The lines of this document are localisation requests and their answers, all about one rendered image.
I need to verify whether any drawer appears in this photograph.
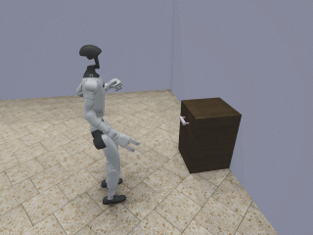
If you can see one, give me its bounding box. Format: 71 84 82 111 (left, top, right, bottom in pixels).
181 105 195 137

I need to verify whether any robot right forearm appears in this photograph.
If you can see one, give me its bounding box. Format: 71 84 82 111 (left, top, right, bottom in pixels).
85 112 119 140

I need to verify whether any robot right shin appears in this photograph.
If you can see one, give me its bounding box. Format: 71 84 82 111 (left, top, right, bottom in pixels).
107 168 121 200

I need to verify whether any right robot hand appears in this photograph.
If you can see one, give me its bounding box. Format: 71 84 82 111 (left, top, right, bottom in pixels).
115 133 140 152

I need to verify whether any left robot hand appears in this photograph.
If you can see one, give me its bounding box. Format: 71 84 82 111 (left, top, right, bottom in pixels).
108 78 122 91

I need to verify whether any robot left forearm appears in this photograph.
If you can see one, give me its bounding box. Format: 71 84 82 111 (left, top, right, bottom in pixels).
105 83 110 92

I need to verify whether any right robot upper arm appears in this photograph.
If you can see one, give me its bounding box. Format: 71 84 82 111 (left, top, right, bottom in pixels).
83 78 99 120

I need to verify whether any robot head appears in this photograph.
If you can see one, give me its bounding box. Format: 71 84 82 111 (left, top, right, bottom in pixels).
79 44 102 78

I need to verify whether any left robot upper arm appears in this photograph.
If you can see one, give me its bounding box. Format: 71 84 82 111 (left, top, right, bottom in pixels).
76 82 83 97

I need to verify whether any cabinet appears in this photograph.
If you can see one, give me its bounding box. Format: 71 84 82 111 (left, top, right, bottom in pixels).
178 97 242 174

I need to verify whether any handle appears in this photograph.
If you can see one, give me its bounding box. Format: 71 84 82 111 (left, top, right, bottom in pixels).
179 116 189 125

